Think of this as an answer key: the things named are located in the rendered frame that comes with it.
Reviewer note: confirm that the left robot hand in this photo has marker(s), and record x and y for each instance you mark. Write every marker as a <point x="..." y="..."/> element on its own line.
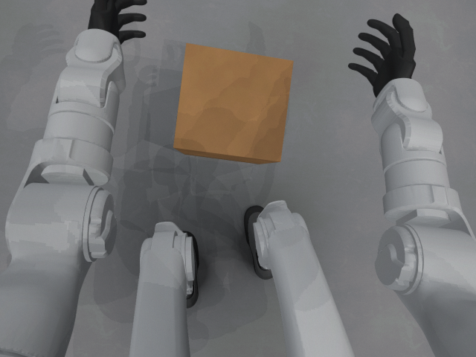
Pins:
<point x="105" y="16"/>

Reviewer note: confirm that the left robot forearm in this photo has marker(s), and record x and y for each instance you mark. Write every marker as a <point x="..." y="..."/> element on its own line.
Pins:
<point x="82" y="118"/>

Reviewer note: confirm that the robot left upper arm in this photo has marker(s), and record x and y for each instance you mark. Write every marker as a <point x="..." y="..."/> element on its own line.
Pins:
<point x="55" y="233"/>

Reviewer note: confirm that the right robot hand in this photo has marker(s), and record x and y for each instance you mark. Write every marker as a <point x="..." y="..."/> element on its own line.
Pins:
<point x="398" y="57"/>

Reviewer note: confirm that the right robot thigh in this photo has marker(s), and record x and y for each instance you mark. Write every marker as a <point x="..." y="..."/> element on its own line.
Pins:
<point x="312" y="325"/>

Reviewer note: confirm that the right robot forearm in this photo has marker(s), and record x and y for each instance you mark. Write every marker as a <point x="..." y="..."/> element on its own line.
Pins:
<point x="411" y="146"/>

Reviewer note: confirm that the robot right upper arm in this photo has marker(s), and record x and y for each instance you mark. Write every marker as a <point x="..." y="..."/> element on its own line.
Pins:
<point x="433" y="272"/>

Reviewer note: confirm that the carton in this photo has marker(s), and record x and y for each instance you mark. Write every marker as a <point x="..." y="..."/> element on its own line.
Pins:
<point x="232" y="105"/>

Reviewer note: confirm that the robot left foot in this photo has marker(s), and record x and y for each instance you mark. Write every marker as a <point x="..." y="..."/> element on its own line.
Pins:
<point x="192" y="298"/>

